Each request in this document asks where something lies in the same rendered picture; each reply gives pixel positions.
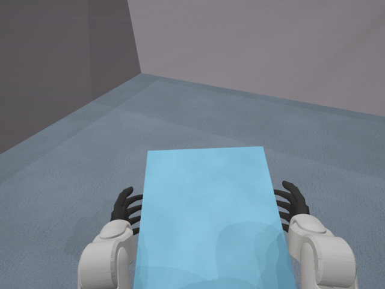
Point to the robot left forearm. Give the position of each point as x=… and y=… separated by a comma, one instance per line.
x=104, y=263

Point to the robot right forearm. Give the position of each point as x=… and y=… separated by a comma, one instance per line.
x=326, y=261

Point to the robot right hand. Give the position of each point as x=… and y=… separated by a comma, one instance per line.
x=297, y=206

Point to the carton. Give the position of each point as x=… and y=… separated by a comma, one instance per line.
x=209, y=220

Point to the robot left hand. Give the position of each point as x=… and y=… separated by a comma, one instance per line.
x=120, y=208

